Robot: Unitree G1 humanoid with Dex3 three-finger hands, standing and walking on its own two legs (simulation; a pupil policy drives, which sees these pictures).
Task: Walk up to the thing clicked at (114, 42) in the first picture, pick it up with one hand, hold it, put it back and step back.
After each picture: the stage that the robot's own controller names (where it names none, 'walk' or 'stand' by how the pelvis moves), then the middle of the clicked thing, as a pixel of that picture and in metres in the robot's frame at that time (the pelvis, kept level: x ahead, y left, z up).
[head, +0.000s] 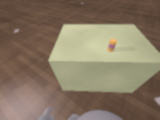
stand; (111, 45) +0.74 -0.15 +0.00
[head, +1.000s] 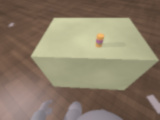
sink last; (99, 40) +0.70 -0.01 +0.03
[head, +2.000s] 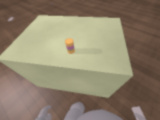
stand; (70, 46) +0.54 +0.25 +0.04
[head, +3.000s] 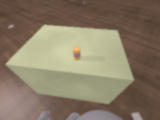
stand; (76, 53) +0.56 +0.18 +0.00
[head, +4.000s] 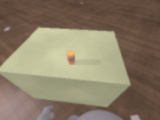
stand; (71, 57) +0.51 +0.21 +0.00
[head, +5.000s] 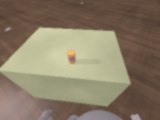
stand; (71, 57) +0.52 +0.21 +0.00
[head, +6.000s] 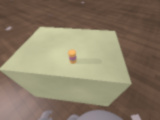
stand; (72, 56) +0.52 +0.21 +0.00
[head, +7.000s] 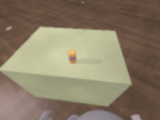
stand; (72, 57) +0.52 +0.21 +0.00
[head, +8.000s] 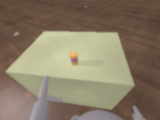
rise first; (74, 58) +0.51 +0.22 +0.00
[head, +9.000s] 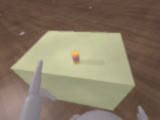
go down; (75, 57) +0.53 +0.22 +0.00
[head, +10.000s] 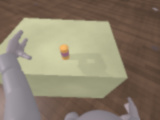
go down; (64, 52) +0.52 +0.21 +0.01
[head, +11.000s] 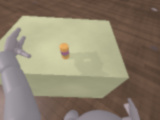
approach; (64, 51) +0.52 +0.21 +0.03
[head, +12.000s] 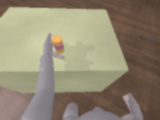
close in; (58, 45) +0.52 +0.23 +0.06
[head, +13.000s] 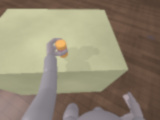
lift; (62, 49) +0.49 +0.19 +0.06
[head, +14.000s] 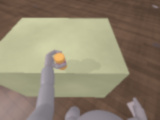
lift; (60, 61) +0.40 +0.22 +0.06
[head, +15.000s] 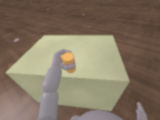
lift; (69, 63) +0.32 +0.16 +0.19
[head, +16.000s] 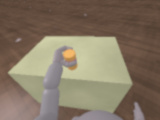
hold; (70, 60) +0.33 +0.16 +0.21
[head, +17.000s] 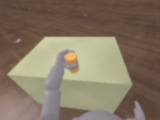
crouch; (72, 63) +0.33 +0.15 +0.18
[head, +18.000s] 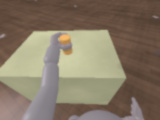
crouch; (66, 45) +0.45 +0.18 +0.21
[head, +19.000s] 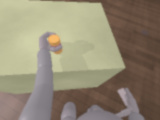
lower; (56, 45) +0.51 +0.21 +0.06
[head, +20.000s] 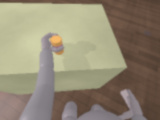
lower; (57, 45) +0.50 +0.20 +0.07
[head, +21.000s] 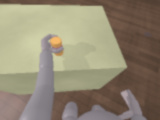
lower; (57, 47) +0.50 +0.21 +0.07
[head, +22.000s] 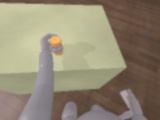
lower; (57, 46) +0.50 +0.21 +0.07
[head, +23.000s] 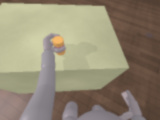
loosen; (59, 46) +0.50 +0.20 +0.07
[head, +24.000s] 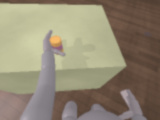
withdraw; (57, 46) +0.50 +0.21 +0.07
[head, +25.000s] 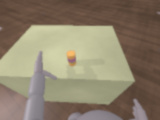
sink last; (71, 58) +0.47 +0.19 +0.04
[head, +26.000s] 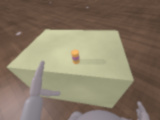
stand; (75, 57) +0.52 +0.20 +0.03
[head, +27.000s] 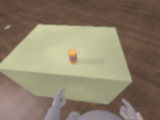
stand; (73, 57) +0.49 +0.20 +0.02
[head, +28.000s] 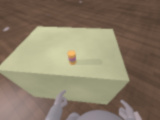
stand; (72, 57) +0.50 +0.20 +0.01
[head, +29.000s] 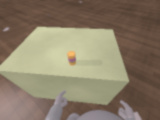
stand; (71, 58) +0.50 +0.21 +0.00
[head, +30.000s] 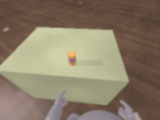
stand; (72, 58) +0.50 +0.20 +0.00
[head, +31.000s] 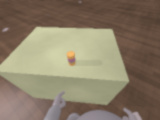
stand; (71, 58) +0.49 +0.21 +0.01
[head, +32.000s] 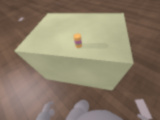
walk; (78, 41) +0.64 +0.20 +0.02
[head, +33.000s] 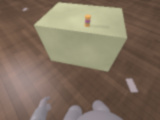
walk; (87, 21) +1.03 +0.12 +0.02
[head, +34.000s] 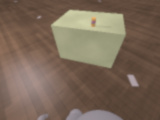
walk; (93, 22) +1.27 +0.11 +0.01
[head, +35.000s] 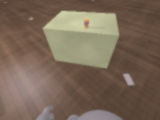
stand; (86, 23) +1.22 +0.16 +0.00
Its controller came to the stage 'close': yes
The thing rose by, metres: 0.21
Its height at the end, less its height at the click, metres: +0.00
